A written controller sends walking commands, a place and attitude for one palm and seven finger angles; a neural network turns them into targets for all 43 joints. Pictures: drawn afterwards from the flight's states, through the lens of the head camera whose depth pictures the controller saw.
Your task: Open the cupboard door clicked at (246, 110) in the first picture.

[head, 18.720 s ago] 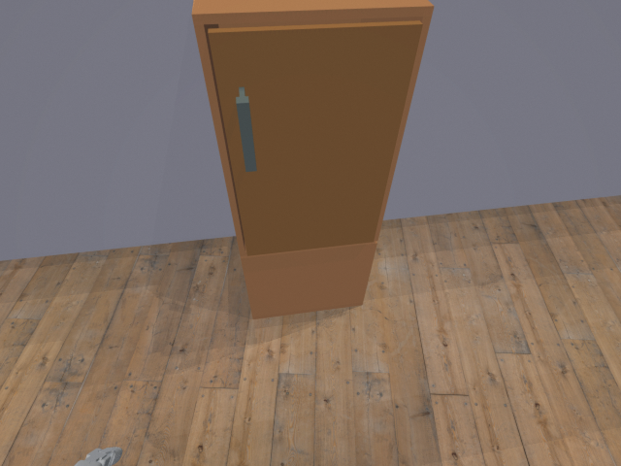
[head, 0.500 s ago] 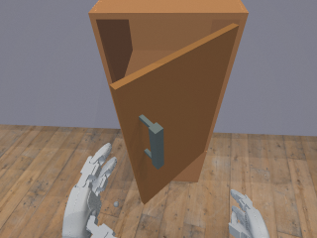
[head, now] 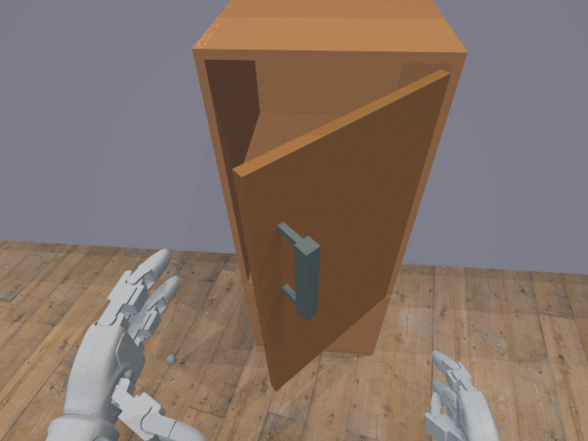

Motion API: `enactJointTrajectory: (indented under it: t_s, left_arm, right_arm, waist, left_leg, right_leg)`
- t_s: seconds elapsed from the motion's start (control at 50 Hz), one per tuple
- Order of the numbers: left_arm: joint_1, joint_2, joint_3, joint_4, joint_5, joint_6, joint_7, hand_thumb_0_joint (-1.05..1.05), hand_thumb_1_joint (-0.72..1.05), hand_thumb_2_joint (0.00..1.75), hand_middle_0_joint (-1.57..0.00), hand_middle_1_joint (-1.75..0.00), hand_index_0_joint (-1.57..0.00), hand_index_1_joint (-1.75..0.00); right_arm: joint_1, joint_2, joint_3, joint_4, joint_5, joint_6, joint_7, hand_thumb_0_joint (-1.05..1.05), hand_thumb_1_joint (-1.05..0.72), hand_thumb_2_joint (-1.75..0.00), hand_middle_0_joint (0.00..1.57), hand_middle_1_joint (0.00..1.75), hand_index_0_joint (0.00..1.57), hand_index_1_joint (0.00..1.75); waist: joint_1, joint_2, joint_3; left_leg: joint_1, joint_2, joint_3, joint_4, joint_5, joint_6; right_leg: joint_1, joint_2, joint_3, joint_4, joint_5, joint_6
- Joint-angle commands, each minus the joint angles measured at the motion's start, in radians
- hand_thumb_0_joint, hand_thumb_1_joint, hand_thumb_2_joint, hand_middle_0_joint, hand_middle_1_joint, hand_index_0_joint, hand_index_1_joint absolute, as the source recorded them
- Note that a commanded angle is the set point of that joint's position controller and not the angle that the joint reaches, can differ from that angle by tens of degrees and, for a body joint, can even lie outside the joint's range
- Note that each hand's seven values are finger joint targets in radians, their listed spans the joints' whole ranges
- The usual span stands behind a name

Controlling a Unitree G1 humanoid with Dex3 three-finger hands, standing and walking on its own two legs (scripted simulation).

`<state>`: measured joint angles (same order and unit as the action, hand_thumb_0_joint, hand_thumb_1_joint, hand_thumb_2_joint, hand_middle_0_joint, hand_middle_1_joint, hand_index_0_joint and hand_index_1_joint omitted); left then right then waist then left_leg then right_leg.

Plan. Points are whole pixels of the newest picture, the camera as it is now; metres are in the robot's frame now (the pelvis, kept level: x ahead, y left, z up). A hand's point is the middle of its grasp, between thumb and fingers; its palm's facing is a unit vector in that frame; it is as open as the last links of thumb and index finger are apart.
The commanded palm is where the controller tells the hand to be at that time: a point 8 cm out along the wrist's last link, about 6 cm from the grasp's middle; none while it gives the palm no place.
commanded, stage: draw the hand back to the body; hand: left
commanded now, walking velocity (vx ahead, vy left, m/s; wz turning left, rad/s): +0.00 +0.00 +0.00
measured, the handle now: (296, 273) +0.32 +0.03 +0.09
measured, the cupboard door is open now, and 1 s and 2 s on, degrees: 45 45 45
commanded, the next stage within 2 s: step back with the hand held close in 1.10 s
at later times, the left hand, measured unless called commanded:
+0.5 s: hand (74, 311) +0.20 +0.24 +0.17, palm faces +0.31 -0.88 -0.36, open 11.8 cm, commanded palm +0.15 +0.29 +0.19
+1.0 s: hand (43, 295) +0.20 +0.26 +0.19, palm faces +0.43 -0.82 -0.38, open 7.5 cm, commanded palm +0.15 +0.30 +0.21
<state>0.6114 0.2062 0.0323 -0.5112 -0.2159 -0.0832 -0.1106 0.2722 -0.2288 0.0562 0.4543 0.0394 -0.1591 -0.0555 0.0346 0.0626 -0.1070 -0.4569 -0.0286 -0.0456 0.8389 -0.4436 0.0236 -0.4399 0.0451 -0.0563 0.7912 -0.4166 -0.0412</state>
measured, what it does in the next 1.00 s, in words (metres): stands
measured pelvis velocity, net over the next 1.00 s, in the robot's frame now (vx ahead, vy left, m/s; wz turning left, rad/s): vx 0.01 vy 0.01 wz -0.01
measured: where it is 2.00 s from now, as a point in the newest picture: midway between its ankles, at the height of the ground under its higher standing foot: outside the picture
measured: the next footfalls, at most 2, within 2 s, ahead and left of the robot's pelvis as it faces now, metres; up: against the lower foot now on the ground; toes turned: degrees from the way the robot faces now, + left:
none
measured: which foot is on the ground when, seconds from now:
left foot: down 0.00-1.00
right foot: down 0.00-1.00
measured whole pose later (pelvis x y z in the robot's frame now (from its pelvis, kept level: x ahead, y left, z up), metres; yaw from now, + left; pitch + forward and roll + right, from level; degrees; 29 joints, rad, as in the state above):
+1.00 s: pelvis +0.01 +0.01 +0.04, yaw -1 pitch -4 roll -1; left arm 0.48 0.33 0.31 -0.42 -0.07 -0.07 0.11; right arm 0.19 -0.22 0.03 0.64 0.00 -0.09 -0.07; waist 0.07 0.06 0.01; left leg -0.09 -0.04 -0.03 0.42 -0.27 0.04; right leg -0.09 0.03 -0.02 0.39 -0.24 -0.03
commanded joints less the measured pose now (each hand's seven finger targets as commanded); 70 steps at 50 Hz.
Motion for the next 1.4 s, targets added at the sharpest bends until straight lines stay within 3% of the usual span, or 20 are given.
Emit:
enactJointTrajectory:
  t_s: [0.0,0.02,0.04,0.14,0.36,0.42,0.66,0.7,0.76,0.8,0.96,1.02,1.1,1.12,1.18,1.2,1.22,1.24,1.28,1.38]
  left_arm:
    - [-0.085,0.087,0.085,-0.237,-0.029,-0.042,-0.022,0.00,-0.32,0.37,-0.16,-0.30,-0.16,-0.30]
    - [-0.120,0.238,0.121,-0.292,0.111,-0.051,0.090,0.00,-0.29,0.39,-0.16,-0.30,-0.16,-0.30]
    - [-0.069,0.155,0.087,-0.260,0.122,-0.040,0.134,0.00,-0.26,0.40,-0.16,-0.30,-0.16,-0.30]
    - [-0.078,0.163,0.105,-0.221,0.166,-0.032,0.201,0.00,-0.08,0.48,-0.16,-0.30,-0.16,-0.30]
    - [-0.120,0.229,0.221,-0.216,0.178,-0.046,0.236,0.00,0.31,0.64,-0.18,-0.30,-0.18,-0.30]
    - [-0.117,0.226,0.246,-0.191,0.173,-0.045,0.235,0.00,0.41,0.69,-0.18,-0.30,-0.18,-0.30]
    - [-0.227,0.323,0.409,-0.144,0.158,-0.053,0.245,0.00,0.83,0.87,-0.20,-0.30,-0.20,-0.30]
    - [-0.227,0.329,0.434,-0.114,0.149,-0.052,0.247,0.00,0.90,0.90,-0.20,-0.30,-0.20,-0.30]
    - [-0.210,0.274,0.376,-0.092,0.152,-0.049,0.236,0.00,0.90,0.90,-0.20,-0.30,-0.20,-0.30]
    - [-0.210,0.283,0.380,-0.099,0.150,-0.050,0.236,0.00,0.90,0.90,-0.20,-0.30,-0.20,-0.30]
    - [-0.222,0.332,0.422,-0.121,0.151,-0.055,0.243,0.00,0.90,0.90,-0.20,-0.30,-0.20,-0.30]
    - [-0.211,0.316,0.413,-0.107,0.146,-0.057,0.241,0.00,0.90,0.90,-0.20,-0.30,-0.20,-0.30]
    - [-0.220,0.301,0.396,-0.099,0.148,-0.058,0.238,0.00,0.90,0.90,-0.20,-0.30,-0.20,-0.30]
    - [-0.223,0.307,0.403,-0.095,0.145,-0.060,0.239,0.00,0.90,0.90,-0.20,-0.30,-0.20,-0.30]
    - [-0.214,0.307,0.402,-0.084,0.144,-0.061,0.238,0.00,0.90,0.90,-0.20,-0.30,-0.20,-0.30]
    - [-0.305,0.345,0.425,-0.116,0.146,-0.067,0.244,0.00,0.90,0.90,-0.20,-0.30,-0.20,-0.30]
    - [-0.378,0.471,0.561,-0.140,0.149,-0.108,0.253,0.00,0.90,0.90,-0.20,-0.30,-0.20,-0.30]
    - [-0.258,0.383,0.500,-0.040,0.151,-0.111,0.241,0.00,0.90,0.90,-0.20,-0.30,-0.20,-0.30]
    - [-0.173,0.333,0.452,-0.039,0.156,-0.120,0.231,0.00,0.90,0.90,-0.20,-0.30,-0.20,-0.30]
    - [-0.088,0.347,0.457,-0.110,0.159,-0.118,0.241,0.00,0.90,0.90,-0.20,-0.30,-0.20,-0.30]
  right_arm:
    - [-0.123,-0.096,-0.039,-0.161,0.007,-0.082,-0.016,0.00,-0.90,-0.90,0.20,0.30,0.20,0.30]
    - [-0.123,-0.086,-0.039,-0.156,-0.010,-0.066,-0.039,0.00,-0.90,-0.90,0.20,0.30,0.20,0.30]
    - [-0.118,-0.068,-0.030,-0.148,-0.020,-0.061,-0.045,0.00,-0.90,-0.90,0.20,0.30,0.20,0.30]
    - [-0.142,-0.075,-0.027,-0.105,-0.031,-0.035,-0.041,0.00,-0.90,-0.90,0.20,0.30,0.20,0.30]
    - [-0.187,-0.090,-0.035,-0.040,-0.042,-0.035,-0.033,0.00,-0.90,-0.90,0.20,0.30,0.20,0.30]
    - [-0.187,-0.087,-0.039,-0.026,-0.042,-0.025,-0.026,0.00,-0.90,-0.90,0.20,0.30,0.20,0.30]
    - [-0.209,-0.096,-0.055,0.008,-0.038,0.005,-0.027,0.00,-0.90,-0.90,0.20,0.30,0.20,0.30]
    - [-0.209,-0.093,-0.056,0.013,-0.038,0.012,-0.027,0.00,-0.90,-0.90,0.20,0.30,0.20,0.30]
    - [-0.216,-0.099,-0.062,0.014,-0.036,0.015,-0.022,0.00,-0.90,-0.90,0.20,0.30,0.20,0.30]
    - [-0.214,-0.103,-0.064,0.014,-0.039,0.017,-0.019,0.00,-0.90,-0.90,0.20,0.30,0.20,0.30]
    - [-0.227,-0.096,-0.064,0.017,-0.036,0.014,-0.031,0.00,-0.90,-0.90,0.20,0.30,0.20,0.30]
    - [-0.225,-0.090,-0.063,0.020,-0.036,0.014,-0.030,0.00,-0.90,-0.90,0.20,0.30,0.20,0.30]
    - [-0.227,-0.090,-0.063,0.025,-0.036,0.013,-0.030,0.00,-0.90,-0.90,0.20,0.30,0.20,0.30]
    - [-0.226,-0.091,-0.062,0.024,-0.037,0.012,-0.030,0.00,-0.90,-0.90,0.20,0.30,0.20,0.30]
    - [-0.230,-0.090,-0.065,0.026,-0.036,0.012,-0.033,0.00,-0.90,-0.90,0.20,0.30,0.20,0.30]
    - [-0.232,-0.094,-0.065,0.030,-0.034,0.011,-0.036,0.00,-0.90,-0.90,0.20,0.30,0.20,0.30]
    - [-0.193,-0.119,-0.070,-0.001,-0.022,0.027,-0.031,0.00,-0.90,-0.90,0.20,0.30,0.20,0.30]
    - [-0.198,-0.108,-0.075,0.019,-0.030,0.041,-0.030,0.00,-0.90,-0.90,0.20,0.30,0.20,0.30]
    - [-0.198,-0.110,-0.080,0.009,-0.031,0.057,-0.023,0.00,-0.90,-0.90,0.20,0.30,0.20,0.30]
    - [-0.192,-0.120,-0.100,-0.016,-0.027,0.089,-0.026,0.00,-0.90,-0.90,0.20,0.30,0.20,0.30]
  waist:
    - [0.003,-0.050,-0.032]
    - [0.029,-0.047,-0.012]
    - [0.015,-0.037,0.015]
    - [0.013,-0.011,0.030]
    - [0.028,0.017,0.015]
    - [0.027,-0.010,0.034]
    - [0.036,0.042,0.043]
    - [0.038,0.005,0.046]
    - [0.032,0.023,0.061]
    - [0.033,-0.008,0.049]
    - [0.040,0.009,0.047]
    - [0.037,-0.011,0.052]
    - [0.033,0.026,0.073]
    - [0.034,-0.009,0.077]
    - [0.034,-0.014,0.073]
    - [0.029,0.007,0.053]
    - [-0.010,-0.034,0.140]
    - [-0.014,-0.082,0.120]
    - [-0.018,-0.036,0.077]
    - [-0.022,-0.043,-0.035]
  left_leg:
    - [0.043,0.007,-0.017,-0.157,0.198,0.008]
    - [0.055,0.022,-0.015,-0.197,0.207,0.009]
    - [0.079,0.016,-0.014,-0.207,0.214,0.008]
    - [0.165,0.028,-0.022,-0.286,0.277,0.004]
    - [0.289,0.046,-0.036,-0.409,0.465,-0.023]
    - [0.308,0.052,-0.032,-0.426,0.505,-0.034]
    - [0.332,0.046,-0.012,-0.468,0.495,-0.031]
    - [0.334,0.045,-0.012,-0.475,0.480,-0.027]
    - [0.343,0.044,-0.002,-0.473,0.493,-0.018]
    - [0.347,0.043,-0.004,-0.474,0.502,-0.015]
    - [0.345,0.036,0.005,-0.473,0.457,-0.008]
    - [0.351,0.034,0.010,-0.471,0.450,-0.003]
    - [0.355,0.033,0.014,-0.475,0.421,-0.002]
    - [0.349,0.032,0.010,-0.477,0.414,0.000]
    - [0.353,0.032,0.014,-0.477,0.395,0.003]
    - [0.360,0.029,0.015,-0.474,0.392,0.005]
    - [0.283,0.050,-0.036,-0.445,0.339,0.023]
    - [0.292,0.049,-0.044,-0.414,0.343,0.023]
    - [0.300,0.052,-0.037,-0.397,0.402,0.020]
    - [0.290,0.077,-0.030,-0.382,0.539,0.010]
  right_leg:
    - [0.060,-0.030,0.023,-0.167,0.186,0.027]
    - [0.095,-0.053,0.075,-0.221,0.178,0.012]
    - [0.092,-0.059,0.067,-0.241,0.172,0.012]
    - [0.162,-0.053,0.040,-0.275,0.219,0.014]
    - [0.307,-0.048,0.026,-0.347,0.318,0.010]
    - [0.316,-0.044,0.023,-0.363,0.338,0.013]
    - [0.374,-0.044,0.034,-0.419,0.366,0.009]
    - [0.375,-0.043,0.033,-0.424,0.366,0.011]
    - [0.371,-0.046,0.036,-0.434,0.380,0.013]
    - [0.378,-0.046,0.036,-0.432,0.392,0.015]
    - [0.385,-0.048,0.043,-0.448,0.381,0.014]
    - [0.378,-0.048,0.048,-0.453,0.386,0.017]
    - [0.362,-0.049,0.052,-0.465,0.356,0.018]
    - [0.365,-0.048,0.049,-0.467,0.350,0.019]
    - [0.362,-0.050,0.055,-0.474,0.336,0.021]
    - [0.367,-0.051,0.063,-0.477,0.336,0.019]
    - [0.275,-0.097,0.153,-0.527,0.358,0.021]
    - [0.270,-0.124,0.161,-0.526,0.371,0.015]
    - [0.274,-0.142,0.150,-0.498,0.443,0.012]
    - [0.311,-0.144,0.123,-0.419,0.567,0.024]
